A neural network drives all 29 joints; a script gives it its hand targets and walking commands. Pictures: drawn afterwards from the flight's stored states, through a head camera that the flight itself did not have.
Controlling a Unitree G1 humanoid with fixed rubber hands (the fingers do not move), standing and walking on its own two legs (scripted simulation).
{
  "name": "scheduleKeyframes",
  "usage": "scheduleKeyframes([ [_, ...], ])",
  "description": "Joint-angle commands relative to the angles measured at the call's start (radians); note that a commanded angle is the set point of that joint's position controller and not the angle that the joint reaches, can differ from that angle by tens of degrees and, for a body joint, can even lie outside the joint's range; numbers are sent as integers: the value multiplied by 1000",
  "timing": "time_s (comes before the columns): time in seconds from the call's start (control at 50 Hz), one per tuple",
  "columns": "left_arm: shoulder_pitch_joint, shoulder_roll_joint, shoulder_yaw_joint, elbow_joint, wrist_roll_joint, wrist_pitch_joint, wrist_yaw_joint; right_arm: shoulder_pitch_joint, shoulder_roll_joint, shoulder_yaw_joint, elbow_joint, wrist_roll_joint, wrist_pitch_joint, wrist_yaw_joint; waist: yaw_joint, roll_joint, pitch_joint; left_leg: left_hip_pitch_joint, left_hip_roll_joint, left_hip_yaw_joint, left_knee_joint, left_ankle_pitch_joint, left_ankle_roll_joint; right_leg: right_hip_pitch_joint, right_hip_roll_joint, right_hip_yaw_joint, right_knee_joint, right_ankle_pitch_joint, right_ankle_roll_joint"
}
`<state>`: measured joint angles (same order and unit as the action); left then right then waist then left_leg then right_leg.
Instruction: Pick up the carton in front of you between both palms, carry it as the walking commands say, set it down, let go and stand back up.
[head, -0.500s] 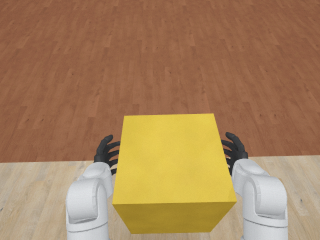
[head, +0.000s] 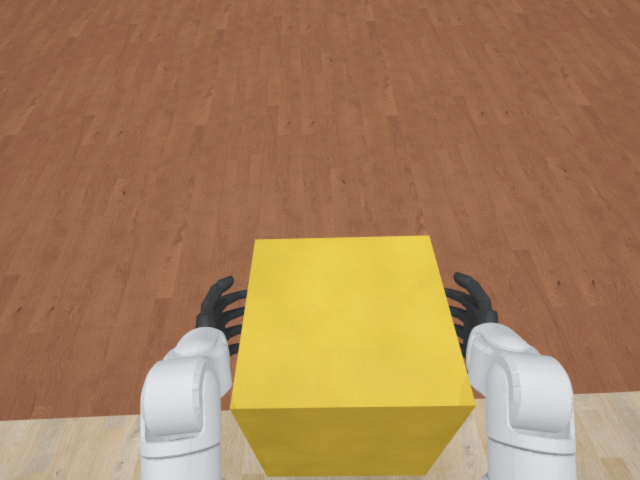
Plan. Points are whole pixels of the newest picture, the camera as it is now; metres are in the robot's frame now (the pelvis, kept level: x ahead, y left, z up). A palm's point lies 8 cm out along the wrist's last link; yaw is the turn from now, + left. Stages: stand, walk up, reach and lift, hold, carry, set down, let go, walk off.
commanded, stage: carry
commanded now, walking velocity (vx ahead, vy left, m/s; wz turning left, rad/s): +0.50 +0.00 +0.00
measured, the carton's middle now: (343, 362) +0.27 +0.00 +0.02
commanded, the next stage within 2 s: none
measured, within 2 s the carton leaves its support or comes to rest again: neither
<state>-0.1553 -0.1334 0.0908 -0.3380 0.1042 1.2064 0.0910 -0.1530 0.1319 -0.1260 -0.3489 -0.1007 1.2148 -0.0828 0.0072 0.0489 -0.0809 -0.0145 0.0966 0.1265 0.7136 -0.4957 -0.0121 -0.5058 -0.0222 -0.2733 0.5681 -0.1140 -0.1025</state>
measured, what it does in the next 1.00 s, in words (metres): climbs: left foot, then right foot 0.03 m higher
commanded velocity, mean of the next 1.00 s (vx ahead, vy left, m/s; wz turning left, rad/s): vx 0.50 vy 0.00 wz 0.00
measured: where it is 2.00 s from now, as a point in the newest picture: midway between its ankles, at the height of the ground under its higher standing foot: (323, 204)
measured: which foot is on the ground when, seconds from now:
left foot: up 0.00-0.42, down 0.44-0.90, up 0.92-1.00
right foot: down 0.00-0.44, up 0.46-0.84, down 0.86-1.00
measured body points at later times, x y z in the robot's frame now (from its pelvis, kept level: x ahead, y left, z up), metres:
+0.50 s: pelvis +0.32 +0.03 +0.00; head +0.34 +0.05 +0.45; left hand +0.70 +0.18 +0.17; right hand +0.69 -0.12 +0.18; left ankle +0.42 +0.11 -0.71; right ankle +0.13 -0.08 -0.66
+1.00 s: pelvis +0.65 +0.02 +0.04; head +0.76 +0.02 +0.47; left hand +1.05 +0.18 +0.15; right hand +1.06 -0.12 +0.15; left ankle +0.51 +0.13 -0.56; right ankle +0.71 -0.06 -0.68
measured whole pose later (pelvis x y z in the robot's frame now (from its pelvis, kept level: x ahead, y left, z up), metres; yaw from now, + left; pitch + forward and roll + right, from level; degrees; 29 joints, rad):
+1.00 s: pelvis +0.65 +0.02 +0.04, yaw +0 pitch +6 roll -1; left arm -0.81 -0.07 0.27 -0.08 0.09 1.28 0.14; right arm -0.80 0.02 -0.34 -0.11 -0.06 1.30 -0.13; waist 0.07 0.01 0.13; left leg -0.51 -0.01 -0.02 1.37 -0.44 0.05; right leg -0.52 0.03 -0.15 0.63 -0.38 -0.08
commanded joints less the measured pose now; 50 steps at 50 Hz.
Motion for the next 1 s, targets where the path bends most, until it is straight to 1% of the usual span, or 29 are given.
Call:
scheduleKeyframes([
  [0.0,-479,-896,-696,-122,-419,-6,-249,-544,849,744,-159,414,4,253,21,-271,-366,-657,-72,-119,660,44,28,803,-419,762,-344,-156,-158],
  [0.04,-510,-919,-709,-167,-434,-7,-242,-545,868,740,-181,416,-3,245,13,-104,-340,-646,11,-145,601,147,54,671,-358,551,-305,67,-94],
  [0.06,-524,-916,-711,-183,-438,-5,-239,-533,871,737,-181,411,-4,239,8,-81,-333,-617,36,-146,517,190,52,617,-336,474,-317,90,-62],
  [0.1,-522,-892,-713,-199,-442,4,-237,-508,856,732,-173,393,-2,226,9,-119,-338,-570,25,-102,400,217,41,574,-303,361,-335,105,-36],
  [0.22,-639,-737,-690,-158,-449,47,-241,-636,749,723,-140,375,32,194,15,-181,-229,-631,-2,-1,46,335,15,561,-232,197,-360,128,-40],
  [0.3,-833,-623,-641,-48,-443,79,-212,-864,648,691,-46,412,77,179,41,-202,-166,-604,-31,47,-76,417,38,537,-210,150,-331,128,-47],
  [0.34,-946,-605,-604,25,-449,99,-196,-982,620,650,25,435,100,171,35,-213,-150,-574,-32,40,-105,425,60,541,-218,149,-293,136,-41],
  [0.38,-1074,-603,-564,102,-459,117,-181,-1086,606,596,110,447,117,163,12,-203,-167,-480,-54,65,-135,386,87,526,-217,126,-187,205,-24],
  [0.4,-1138,-607,-546,144,-467,127,-174,-1122,601,564,161,450,124,159,-27,-161,-216,-322,-100,112,-178,361,93,478,-180,73,-41,274,2],
  [0.42,-1203,-613,-525,188,-473,135,-169,-1165,590,526,214,453,128,158,-69,-66,-300,-100,-112,102,-183,308,92,382,-127,45,174,253,31],
  [0.44,-1255,-626,-505,231,-479,146,-162,-1190,584,496,266,458,136,157,-87,112,-377,59,119,-273,-268,147,146,192,-60,56,462,10,74],
  [0.46,-1337,-649,-489,245,-492,153,-154,-1274,589,477,308,466,134,157,-89,328,-437,283,286,-663,-384,142,268,-135,82,149,705,-392,98],
  [0.48,-1398,-677,-474,269,-495,156,-148,-1315,636,464,324,492,135,157,-90,296,-439,292,289,-666,-395,192,279,-225,31,258,829,-398,65],
  [0.52,-1479,-768,-433,294,-509,154,-138,-1438,742,442,307,528,131,165,-85,81,-415,238,225,-474,-308,433,242,-280,-26,288,844,-308,35],
  [0.54,-1494,-805,-414,317,-500,150,-135,-1500,798,437,301,543,129,169,-69,21,-415,196,202,-388,-302,528,214,-272,-49,287,802,-262,30],
  [0.56,-1513,-837,-395,329,-494,148,-133,-1563,837,431,294,549,126,170,-63,52,-452,196,207,-359,-295,570,220,-263,-50,281,786,-250,34],
  [0.62,-1531,-890,-363,370,-466,138,-124,-1611,899,407,308,543,123,168,-64,41,-467,230,188,-287,-288,609,230,-326,-46,255,725,-249,46],
  [0.7,-1492,-911,-352,388,-408,119,-118,-1583,924,397,314,505,115,171,-93,68,-442,316,154,-215,-266,762,238,-444,-34,200,595,-215,54],
  [0.78,-1447,-895,-376,333,-365,104,-118,-1522,916,429,263,471,104,176,-92,72,-381,258,84,-98,-263,908,209,-285,21,108,222,-84,60],
  [0.8,-1424,-889,-385,323,-358,103,-119,-1503,910,442,251,465,102,176,-86,89,-374,239,72,-63,-245,1011,191,-195,57,62,128,-66,52],
  [0.82,-1399,-882,-395,316,-354,102,-122,-1480,901,455,241,461,101,177,-59,115,-390,211,67,-27,-175,1206,168,-62,110,15,63,-61,34],
  [0.84,-1369,-882,-406,316,-351,99,-125,-1452,896,471,236,460,100,178,1,122,-454,140,60,29,-26,1304,127,172,137,1,-21,28,8],
  [0.86,-1346,-881,-415,301,-358,95,-131,-1437,890,491,226,456,95,181,70,81,-553,-22,46,21,148,1078,88,473,65,92,-62,77,-12],
  [0.88,-1347,-854,-427,292,-345,84,-133,-1442,899,506,215,447,99,185,86,-208,-734,-343,-13,-57,425,545,41,894,-254,532,50,246,-156],
  [0.9,-1290,-867,-437,308,-358,79,-140,-1425,882,508,209,454,99,189,124,-379,-781,-617,-192,-111,688,-31,18,1063,-319,851,-82,282,-275],
  [0.92,-1321,-881,-466,239,-388,76,-148,-1436,895,519,192,439,86,186,117,-302,-684,-796,-151,-199,825,-9,44,1068,-307,799,-75,337,-264],
  [0.94,-1373,-919,-503,177,-426,72,-154,-1442,879,512,165,428,78,179,126,-177,-619,-877,-117,-204,840,30,60,1029,-296,712,-37,403,-219],
  [0.96,-1413,-933,-528,114,-457,66,-158,-1429,866,510,142,414,73,170,120,-132,-562,-906,-96,-187,795,44,68,978,-284,652,-30,456,-175],
  [0.98,-1441,-939,-553,67,-489,64,-161,-1398,847,503,131,394,69,159,104,-101,-543,-890,-73,-191,729,76,72,930,-263,608,-49,393,-140],
])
